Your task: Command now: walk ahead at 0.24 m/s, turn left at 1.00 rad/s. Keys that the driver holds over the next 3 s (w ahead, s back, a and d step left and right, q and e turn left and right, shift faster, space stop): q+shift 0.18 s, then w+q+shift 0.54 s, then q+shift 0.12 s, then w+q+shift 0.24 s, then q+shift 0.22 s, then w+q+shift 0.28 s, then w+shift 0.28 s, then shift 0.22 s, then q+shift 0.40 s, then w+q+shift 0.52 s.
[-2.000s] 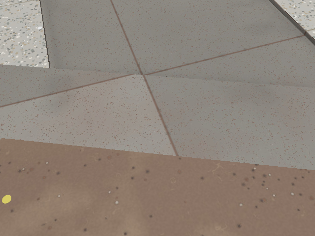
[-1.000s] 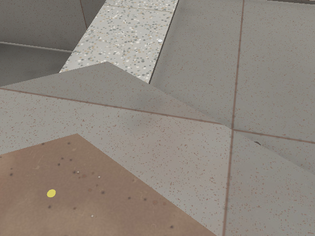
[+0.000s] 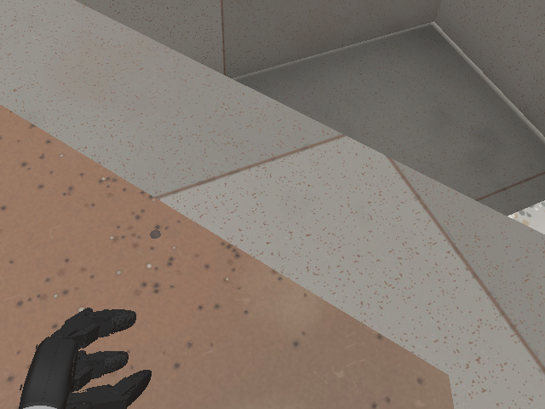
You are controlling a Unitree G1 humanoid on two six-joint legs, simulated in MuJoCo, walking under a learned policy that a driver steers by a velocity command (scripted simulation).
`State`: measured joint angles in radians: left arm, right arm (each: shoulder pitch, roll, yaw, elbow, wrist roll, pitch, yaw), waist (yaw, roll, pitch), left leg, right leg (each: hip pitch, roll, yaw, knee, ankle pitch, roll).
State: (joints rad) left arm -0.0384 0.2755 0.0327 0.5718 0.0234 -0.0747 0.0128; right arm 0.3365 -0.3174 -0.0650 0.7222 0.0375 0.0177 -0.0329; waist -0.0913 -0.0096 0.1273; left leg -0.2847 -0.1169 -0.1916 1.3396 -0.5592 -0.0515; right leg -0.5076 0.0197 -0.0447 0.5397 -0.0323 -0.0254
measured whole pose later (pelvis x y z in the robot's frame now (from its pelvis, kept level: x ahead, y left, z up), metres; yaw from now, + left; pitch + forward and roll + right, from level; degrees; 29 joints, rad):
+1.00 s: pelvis +0.51 +0.26 +0.02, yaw +58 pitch +1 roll -3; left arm 0.38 0.33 0.06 0.79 0.03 -0.06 0.00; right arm 0.08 -0.39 -0.07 0.65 -0.04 0.02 0.07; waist 0.05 0.05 0.06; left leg -0.67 0.03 0.02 1.19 -0.23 0.07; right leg -0.10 -0.04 -0.23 0.41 -0.31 0.02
